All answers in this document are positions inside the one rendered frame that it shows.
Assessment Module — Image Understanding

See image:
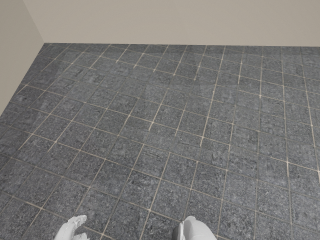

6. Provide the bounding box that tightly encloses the right robot thigh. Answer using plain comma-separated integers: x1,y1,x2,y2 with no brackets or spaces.
178,219,217,240

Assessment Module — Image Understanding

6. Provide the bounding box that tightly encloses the robot left hand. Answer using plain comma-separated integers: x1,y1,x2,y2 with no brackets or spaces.
54,215,90,240

